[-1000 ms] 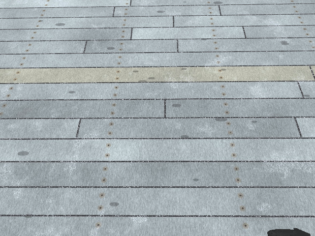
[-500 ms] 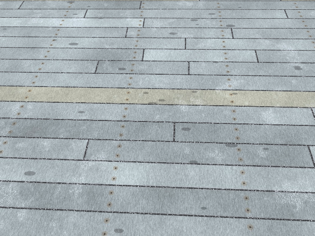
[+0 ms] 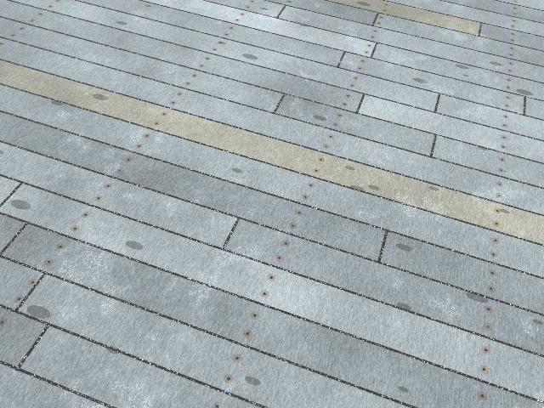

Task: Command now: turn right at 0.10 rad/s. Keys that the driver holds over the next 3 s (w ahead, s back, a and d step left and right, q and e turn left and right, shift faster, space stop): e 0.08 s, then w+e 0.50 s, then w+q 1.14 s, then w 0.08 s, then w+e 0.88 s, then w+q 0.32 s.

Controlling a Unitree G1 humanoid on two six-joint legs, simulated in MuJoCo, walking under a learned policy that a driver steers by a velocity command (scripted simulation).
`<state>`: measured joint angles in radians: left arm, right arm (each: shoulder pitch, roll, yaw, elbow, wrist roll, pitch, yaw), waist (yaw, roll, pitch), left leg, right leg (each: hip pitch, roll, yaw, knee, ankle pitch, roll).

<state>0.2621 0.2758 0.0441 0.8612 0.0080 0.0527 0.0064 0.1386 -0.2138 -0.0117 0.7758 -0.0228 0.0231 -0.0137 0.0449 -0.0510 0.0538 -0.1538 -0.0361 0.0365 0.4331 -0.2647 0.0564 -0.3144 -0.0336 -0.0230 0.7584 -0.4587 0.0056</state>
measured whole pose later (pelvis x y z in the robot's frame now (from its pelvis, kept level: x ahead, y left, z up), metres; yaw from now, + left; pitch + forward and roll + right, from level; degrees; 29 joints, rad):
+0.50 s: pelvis +0.05 -0.06 -0.01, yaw -16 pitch +0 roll +1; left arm 0.15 0.28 0.07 0.77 0.03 0.00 -0.06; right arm 0.34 -0.33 -0.08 0.89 -0.04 -0.02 0.01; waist -0.04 0.05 0.02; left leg -0.14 0.10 0.21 0.65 -0.45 0.00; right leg -0.31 0.01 -0.08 0.58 -0.29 -0.08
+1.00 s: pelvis +0.30 -0.16 -0.03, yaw -14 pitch +1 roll +1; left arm 0.42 0.23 0.01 0.97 0.03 -0.07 0.03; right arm 0.11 -0.25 -0.02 0.82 -0.03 -0.04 0.04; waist 0.01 0.00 0.05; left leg -0.47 -0.09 0.13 0.55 -0.13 0.16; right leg 0.14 0.07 -0.09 0.48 -0.39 -0.07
